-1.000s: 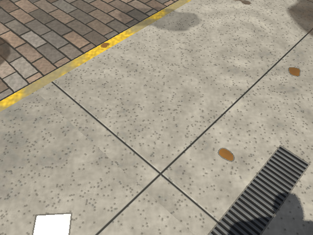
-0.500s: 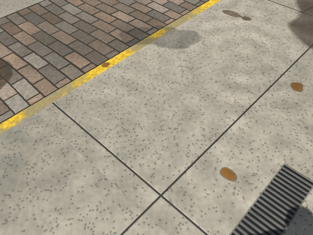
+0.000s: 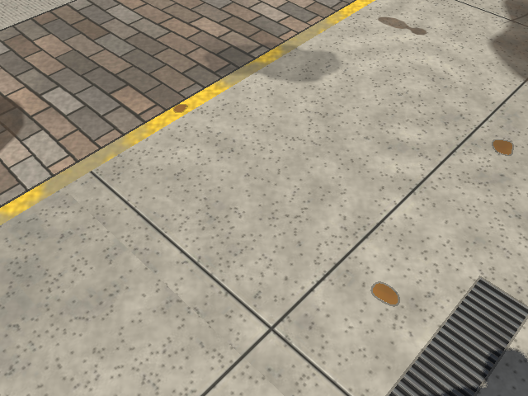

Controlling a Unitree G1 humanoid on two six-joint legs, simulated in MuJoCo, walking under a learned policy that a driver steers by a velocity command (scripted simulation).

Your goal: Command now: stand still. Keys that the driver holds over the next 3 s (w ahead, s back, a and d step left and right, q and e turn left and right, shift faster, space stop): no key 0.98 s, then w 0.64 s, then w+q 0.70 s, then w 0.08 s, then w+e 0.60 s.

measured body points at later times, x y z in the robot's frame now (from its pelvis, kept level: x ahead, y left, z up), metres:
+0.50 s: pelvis +0.00 +0.00 +0.00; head +0.01 +0.00 +0.45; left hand -0.02 +0.23 -0.15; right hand +0.03 -0.25 -0.15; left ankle +0.04 +0.13 -0.74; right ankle -0.04 -0.12 -0.74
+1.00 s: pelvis +0.00 +0.00 +0.00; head +0.01 +0.00 +0.45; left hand -0.03 +0.23 -0.16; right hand +0.03 -0.24 -0.16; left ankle +0.04 +0.13 -0.74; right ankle -0.04 -0.12 -0.74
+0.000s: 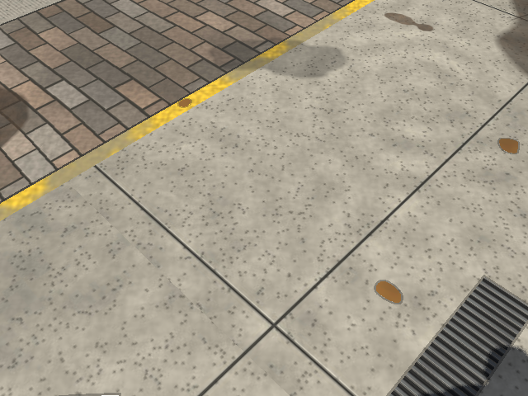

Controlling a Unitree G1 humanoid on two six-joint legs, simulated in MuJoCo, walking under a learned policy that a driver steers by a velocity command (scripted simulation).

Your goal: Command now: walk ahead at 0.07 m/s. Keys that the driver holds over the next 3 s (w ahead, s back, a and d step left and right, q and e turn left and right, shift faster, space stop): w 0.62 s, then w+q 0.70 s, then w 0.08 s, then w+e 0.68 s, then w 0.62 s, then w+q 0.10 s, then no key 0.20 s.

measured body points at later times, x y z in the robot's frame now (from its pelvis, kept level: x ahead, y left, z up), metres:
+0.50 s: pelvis +0.14 +0.03 +0.01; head +0.16 +0.04 +0.46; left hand +0.28 +0.28 -0.12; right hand +0.05 -0.19 -0.13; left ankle +0.04 +0.12 -0.74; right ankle +0.25 -0.13 -0.67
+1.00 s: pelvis +0.43 -0.03 +0.01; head +0.44 -0.03 +0.46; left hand +0.41 +0.23 -0.13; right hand +0.58 -0.29 -0.11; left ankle +0.52 +0.15 -0.65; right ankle +0.42 -0.12 -0.74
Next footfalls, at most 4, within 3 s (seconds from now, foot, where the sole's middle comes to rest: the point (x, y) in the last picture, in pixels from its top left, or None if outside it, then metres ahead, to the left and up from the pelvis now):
0.70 right None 0.46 -0.12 -0.77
1.28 left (217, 316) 0.72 0.16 -0.77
1.82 right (248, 208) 1.11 0.08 -0.77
2.30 left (183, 157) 1.35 0.32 -0.77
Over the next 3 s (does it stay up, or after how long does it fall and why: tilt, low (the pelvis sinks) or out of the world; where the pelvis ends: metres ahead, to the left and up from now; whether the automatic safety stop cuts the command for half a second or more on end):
stays up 1.54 0.17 0.01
